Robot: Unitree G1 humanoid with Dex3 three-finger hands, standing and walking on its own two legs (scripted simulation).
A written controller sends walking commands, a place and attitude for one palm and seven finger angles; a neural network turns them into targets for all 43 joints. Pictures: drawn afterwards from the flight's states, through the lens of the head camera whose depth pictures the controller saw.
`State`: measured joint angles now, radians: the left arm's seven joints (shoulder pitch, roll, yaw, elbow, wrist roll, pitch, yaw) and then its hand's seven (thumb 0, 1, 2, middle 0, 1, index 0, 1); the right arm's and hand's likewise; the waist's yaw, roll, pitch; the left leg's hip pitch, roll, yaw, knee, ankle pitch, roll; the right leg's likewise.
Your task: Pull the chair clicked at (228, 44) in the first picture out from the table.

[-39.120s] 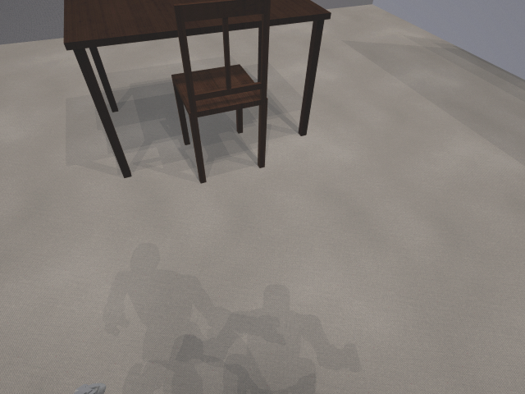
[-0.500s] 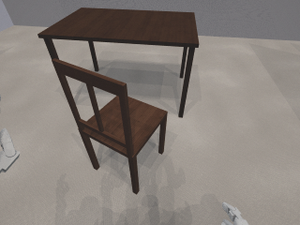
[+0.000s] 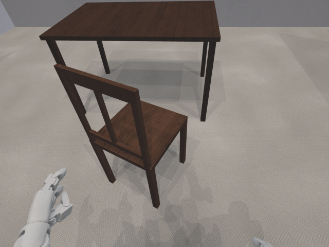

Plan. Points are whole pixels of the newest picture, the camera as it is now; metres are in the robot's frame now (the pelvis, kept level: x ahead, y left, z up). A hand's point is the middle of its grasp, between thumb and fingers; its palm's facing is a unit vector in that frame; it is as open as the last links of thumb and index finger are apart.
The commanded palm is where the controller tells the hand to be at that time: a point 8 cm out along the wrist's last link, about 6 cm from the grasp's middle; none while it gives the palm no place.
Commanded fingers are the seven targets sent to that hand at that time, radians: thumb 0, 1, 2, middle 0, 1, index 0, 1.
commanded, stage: let the arm hang, fingers relaxed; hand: left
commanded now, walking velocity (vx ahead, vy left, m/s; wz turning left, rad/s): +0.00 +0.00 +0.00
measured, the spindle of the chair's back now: (106, 119) +0.61 +0.27 -0.08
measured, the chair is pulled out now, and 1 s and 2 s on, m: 0.54 0.54 0.54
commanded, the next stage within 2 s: look to check the result in 0.96 s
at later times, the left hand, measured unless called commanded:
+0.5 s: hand out of the picture +0.00 +0.20 -0.15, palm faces -0.01 -0.97 -0.25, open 7.3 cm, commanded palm none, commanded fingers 0.00 0.90 0.90 -0.20 -0.30 -0.20 -0.30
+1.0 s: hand out of the picture -0.02 +0.14 -0.16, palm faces +0.01 -0.99 -0.14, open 7.3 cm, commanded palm none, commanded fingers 0.00 0.90 0.90 -0.20 -0.30 -0.20 -0.30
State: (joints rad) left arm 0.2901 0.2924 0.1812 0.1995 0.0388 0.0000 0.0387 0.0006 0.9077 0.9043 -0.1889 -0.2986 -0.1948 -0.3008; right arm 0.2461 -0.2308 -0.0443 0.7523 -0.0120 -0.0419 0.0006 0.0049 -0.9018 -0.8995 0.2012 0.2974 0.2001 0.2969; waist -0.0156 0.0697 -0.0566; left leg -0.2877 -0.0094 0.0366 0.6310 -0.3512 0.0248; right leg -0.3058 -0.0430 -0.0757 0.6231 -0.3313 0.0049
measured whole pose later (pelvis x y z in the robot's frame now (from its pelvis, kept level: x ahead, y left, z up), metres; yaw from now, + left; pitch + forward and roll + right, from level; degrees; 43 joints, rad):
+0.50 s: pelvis -0.01 +0.00 +0.02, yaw -1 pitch -2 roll +0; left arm 0.30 0.20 0.01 1.03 0.01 0.03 0.03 -0.01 0.92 0.90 -0.19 -0.30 -0.20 -0.30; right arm 0.34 -0.16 0.00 1.03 -0.02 0.01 -0.03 0.00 -0.91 -0.90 0.20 0.30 0.20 0.30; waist -0.01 0.02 0.06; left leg -0.15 -0.01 0.06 0.44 -0.26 0.03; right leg -0.18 -0.03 -0.06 0.44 -0.23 0.01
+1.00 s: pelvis +0.00 -0.01 +0.02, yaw -2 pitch -2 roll +0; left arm 0.33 0.09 0.00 1.11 0.01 0.00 0.04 0.01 0.92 0.90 -0.20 -0.30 -0.20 -0.30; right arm 0.36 -0.10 0.00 1.11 -0.02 -0.01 -0.04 0.00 -0.91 -0.90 0.20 0.30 0.20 0.30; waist 0.00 0.01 0.05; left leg -0.15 0.00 0.06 0.43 -0.26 0.02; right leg -0.19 -0.02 -0.05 0.44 -0.23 -0.01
